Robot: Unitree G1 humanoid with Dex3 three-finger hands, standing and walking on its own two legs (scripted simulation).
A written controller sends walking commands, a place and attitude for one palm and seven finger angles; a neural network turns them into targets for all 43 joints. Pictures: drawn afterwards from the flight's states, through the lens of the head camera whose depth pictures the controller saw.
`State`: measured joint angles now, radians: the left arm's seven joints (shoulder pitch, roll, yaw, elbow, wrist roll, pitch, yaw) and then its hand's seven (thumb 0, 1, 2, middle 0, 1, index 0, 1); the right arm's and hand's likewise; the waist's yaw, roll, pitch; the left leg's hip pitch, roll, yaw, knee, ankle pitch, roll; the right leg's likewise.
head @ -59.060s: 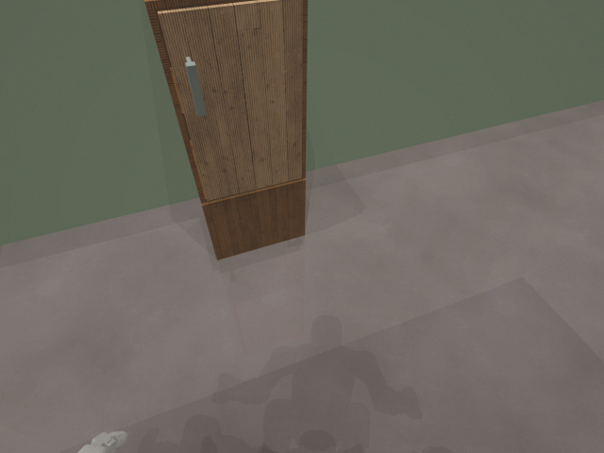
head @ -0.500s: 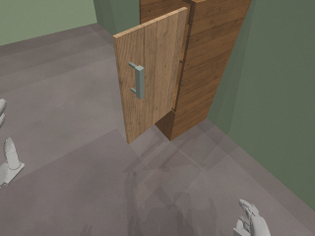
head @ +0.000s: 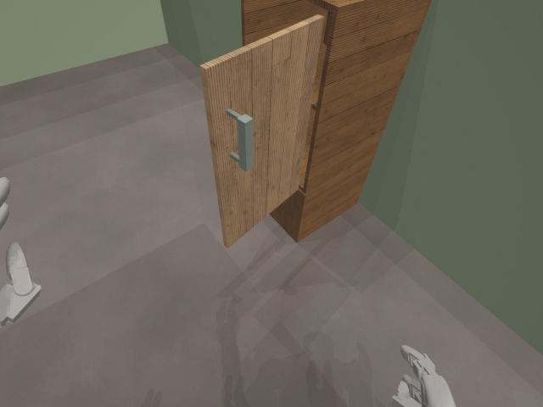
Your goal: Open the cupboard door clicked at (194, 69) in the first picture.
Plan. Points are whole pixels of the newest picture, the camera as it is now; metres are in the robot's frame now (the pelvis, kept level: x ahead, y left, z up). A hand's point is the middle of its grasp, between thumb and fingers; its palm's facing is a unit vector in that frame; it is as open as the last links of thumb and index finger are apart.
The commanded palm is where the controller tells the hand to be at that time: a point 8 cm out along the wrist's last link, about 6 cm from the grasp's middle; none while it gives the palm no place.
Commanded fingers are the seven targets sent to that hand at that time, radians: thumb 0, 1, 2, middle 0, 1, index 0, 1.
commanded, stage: stop stepping back and stand still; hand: left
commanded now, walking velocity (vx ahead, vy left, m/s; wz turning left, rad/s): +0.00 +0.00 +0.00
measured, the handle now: (239, 140) +0.63 +0.11 +0.01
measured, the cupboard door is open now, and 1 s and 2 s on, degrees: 100 100 100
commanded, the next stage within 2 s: let the arm hang, fingers relaxed in 0.18 s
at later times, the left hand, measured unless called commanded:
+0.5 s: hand out of the picture +0.11 +0.20 -0.12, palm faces -0.01 -0.95 -0.32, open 7.4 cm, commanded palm none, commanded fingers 0.00 0.90 0.90 -0.20 -0.30 -0.20 -0.30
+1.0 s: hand out of the picture -0.04 +0.17 -0.17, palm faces +0.03 -0.97 -0.24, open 7.3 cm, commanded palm none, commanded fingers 0.00 0.90 0.90 -0.20 -0.30 -0.20 -0.30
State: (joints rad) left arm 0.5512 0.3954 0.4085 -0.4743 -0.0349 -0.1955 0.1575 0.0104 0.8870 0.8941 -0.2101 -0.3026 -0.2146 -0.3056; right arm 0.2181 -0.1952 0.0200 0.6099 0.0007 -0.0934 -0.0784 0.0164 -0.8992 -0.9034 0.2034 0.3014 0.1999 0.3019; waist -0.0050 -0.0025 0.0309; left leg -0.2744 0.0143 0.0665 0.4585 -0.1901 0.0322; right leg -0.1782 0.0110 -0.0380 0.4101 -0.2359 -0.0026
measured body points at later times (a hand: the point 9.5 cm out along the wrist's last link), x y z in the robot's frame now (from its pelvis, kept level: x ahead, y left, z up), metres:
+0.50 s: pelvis -0.02 +0.00 -0.01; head -0.01 -0.02 +0.44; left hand +0.11 +0.25 -0.10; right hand +0.11 -0.26 -0.14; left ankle +0.03 +0.09 -0.74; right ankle -0.01 -0.12 -0.74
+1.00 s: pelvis -0.01 -0.01 +0.00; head +0.00 -0.03 +0.45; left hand -0.04 +0.22 -0.15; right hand -0.03 -0.22 -0.17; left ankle +0.03 +0.09 -0.74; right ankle -0.01 -0.12 -0.74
